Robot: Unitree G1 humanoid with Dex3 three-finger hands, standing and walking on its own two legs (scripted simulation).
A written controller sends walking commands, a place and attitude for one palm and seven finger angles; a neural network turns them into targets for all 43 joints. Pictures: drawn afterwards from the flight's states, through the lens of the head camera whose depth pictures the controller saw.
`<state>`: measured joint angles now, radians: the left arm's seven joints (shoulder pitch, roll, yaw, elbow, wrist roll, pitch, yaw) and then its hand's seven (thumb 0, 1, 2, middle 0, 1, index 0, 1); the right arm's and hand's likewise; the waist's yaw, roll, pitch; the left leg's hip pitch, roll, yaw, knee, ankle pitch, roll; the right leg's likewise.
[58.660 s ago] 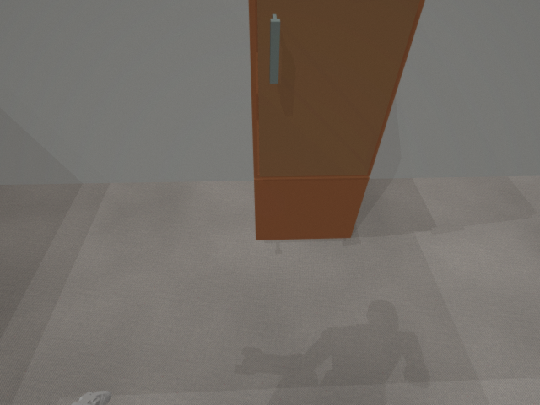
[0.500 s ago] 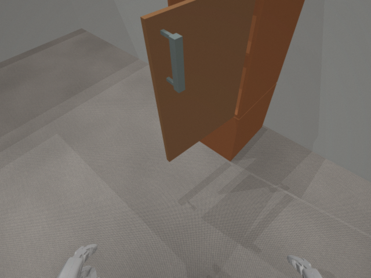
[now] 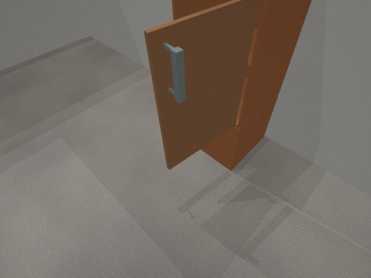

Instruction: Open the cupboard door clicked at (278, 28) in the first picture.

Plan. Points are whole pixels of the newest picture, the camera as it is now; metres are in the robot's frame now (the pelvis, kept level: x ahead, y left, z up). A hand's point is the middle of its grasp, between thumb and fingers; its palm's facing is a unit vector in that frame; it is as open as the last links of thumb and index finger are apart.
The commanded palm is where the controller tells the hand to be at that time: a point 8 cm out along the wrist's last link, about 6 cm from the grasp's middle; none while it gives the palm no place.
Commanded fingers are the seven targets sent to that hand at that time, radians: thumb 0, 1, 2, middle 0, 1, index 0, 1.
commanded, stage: let the arm hang, fingers relaxed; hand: left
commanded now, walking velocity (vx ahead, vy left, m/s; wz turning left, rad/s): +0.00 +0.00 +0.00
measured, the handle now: (173, 73) +0.60 +0.06 +0.13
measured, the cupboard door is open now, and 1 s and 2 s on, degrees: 82 82 82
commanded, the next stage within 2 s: look to check the result in 0.38 s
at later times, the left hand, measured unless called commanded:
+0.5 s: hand out of the picture +0.04 +0.18 -0.17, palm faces +0.01 -0.98 -0.21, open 7.3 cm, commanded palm none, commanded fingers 0.00 0.90 0.90 -0.20 -0.30 -0.20 -0.30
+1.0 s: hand out of the picture +0.07 +0.19 -0.16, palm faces +0.00 -0.97 -0.25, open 7.3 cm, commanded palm none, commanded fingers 0.00 0.90 0.90 -0.20 -0.30 -0.20 -0.30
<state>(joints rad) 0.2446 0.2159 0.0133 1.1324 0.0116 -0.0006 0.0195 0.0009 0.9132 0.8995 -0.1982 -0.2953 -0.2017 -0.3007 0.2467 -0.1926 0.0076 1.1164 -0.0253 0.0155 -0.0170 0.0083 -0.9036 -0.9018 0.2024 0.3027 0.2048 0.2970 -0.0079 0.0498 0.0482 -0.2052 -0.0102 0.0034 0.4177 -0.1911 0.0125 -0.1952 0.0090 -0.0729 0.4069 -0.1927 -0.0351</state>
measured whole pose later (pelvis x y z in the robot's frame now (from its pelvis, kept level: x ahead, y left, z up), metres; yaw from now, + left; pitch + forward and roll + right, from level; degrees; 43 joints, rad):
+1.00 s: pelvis +0.03 -0.01 +0.00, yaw +0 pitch -1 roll +0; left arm 0.19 0.21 0.02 1.14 0.01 -0.03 0.02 0.00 0.91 0.90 -0.20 -0.30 -0.20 -0.30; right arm 0.18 -0.23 0.00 1.14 -0.02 0.00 -0.03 0.01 -0.90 -0.90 0.20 0.30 0.20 0.30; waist -0.01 0.02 0.05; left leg -0.12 0.00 0.01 0.34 -0.20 0.00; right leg -0.12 0.02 -0.07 0.35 -0.21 -0.04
